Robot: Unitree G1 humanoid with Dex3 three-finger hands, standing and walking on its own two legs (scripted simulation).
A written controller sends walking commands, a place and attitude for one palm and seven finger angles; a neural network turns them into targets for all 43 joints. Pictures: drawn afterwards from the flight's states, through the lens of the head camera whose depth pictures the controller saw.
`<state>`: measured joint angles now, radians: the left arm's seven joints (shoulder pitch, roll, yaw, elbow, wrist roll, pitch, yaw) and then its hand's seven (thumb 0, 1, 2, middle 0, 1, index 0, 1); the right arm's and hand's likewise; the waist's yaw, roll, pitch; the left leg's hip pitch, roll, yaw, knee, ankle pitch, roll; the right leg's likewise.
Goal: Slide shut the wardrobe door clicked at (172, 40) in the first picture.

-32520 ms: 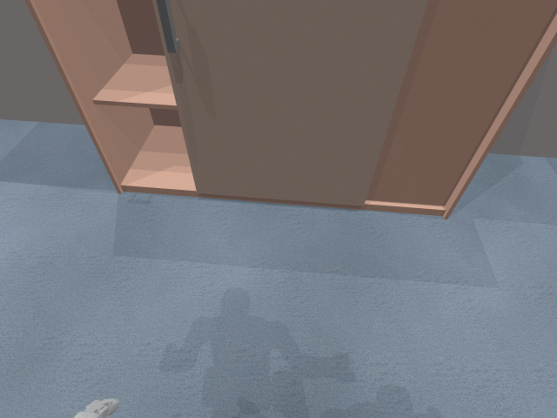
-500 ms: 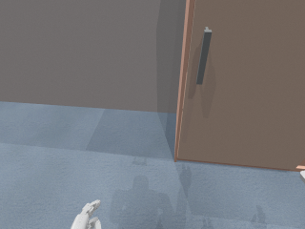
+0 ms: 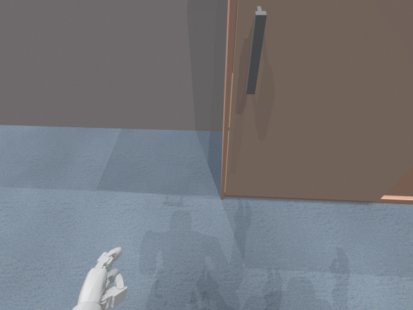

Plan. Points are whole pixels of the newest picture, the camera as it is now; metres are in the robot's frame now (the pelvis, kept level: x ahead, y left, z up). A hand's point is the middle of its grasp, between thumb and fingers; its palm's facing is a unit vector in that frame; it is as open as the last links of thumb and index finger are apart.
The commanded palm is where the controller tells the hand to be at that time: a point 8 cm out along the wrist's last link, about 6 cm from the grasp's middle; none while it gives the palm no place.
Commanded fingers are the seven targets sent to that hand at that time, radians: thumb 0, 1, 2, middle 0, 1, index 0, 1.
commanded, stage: stop stepping back and stand still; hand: right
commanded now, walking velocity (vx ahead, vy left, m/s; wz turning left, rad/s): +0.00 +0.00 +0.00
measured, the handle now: (254, 53) +0.76 -0.10 +0.12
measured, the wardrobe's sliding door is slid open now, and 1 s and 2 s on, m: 0.00 0.00 0.00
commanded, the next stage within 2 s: let the arm hang, fingers relaxed in 0.34 s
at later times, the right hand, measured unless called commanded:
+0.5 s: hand (404, 233) +0.23 -0.28 +0.12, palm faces +0.31 +0.82 -0.48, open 7.4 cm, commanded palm none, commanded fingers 0.00 -0.90 -0.90 0.20 0.30 0.20 0.30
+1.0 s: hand out of the picture -0.05 -0.22 -0.16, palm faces -0.02 +0.97 -0.24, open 7.2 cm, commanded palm none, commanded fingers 0.00 -0.90 -0.90 0.20 0.30 0.20 0.30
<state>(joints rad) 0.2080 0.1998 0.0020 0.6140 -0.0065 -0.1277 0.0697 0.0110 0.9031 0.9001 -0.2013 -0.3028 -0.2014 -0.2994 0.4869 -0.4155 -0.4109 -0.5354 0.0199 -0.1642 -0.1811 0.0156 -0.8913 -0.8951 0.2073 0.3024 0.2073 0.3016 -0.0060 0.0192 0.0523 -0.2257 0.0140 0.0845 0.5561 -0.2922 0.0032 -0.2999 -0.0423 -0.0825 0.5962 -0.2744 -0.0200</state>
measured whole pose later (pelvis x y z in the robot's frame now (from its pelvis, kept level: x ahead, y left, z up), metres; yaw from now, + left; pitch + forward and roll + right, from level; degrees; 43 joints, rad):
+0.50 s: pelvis +0.01 -0.02 +0.00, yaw +0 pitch +1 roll +2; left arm 0.17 0.26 0.01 0.69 -0.01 -0.10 0.01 0.01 0.90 0.90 -0.20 -0.30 -0.20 -0.30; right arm 0.41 -0.41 -0.27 -0.25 0.00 -0.14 -0.10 0.01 -0.90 -0.90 0.20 0.30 0.20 0.30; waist -0.03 -0.04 -0.02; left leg -0.24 0.02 0.08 0.51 -0.28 -0.02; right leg -0.33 -0.03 -0.09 0.58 -0.27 -0.04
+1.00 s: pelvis -0.02 -0.02 +0.01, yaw +0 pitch +0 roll +1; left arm 0.29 0.20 0.01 1.04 0.02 0.06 0.00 0.01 0.91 0.90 -0.20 -0.30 -0.20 -0.30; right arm 0.32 -0.22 0.00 1.08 -0.02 0.03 -0.02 0.00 -0.94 -0.89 0.20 0.30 0.20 0.30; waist 0.00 -0.02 0.09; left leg -0.22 0.03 0.08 0.43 -0.21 -0.01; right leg -0.29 -0.02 -0.09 0.47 -0.18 -0.04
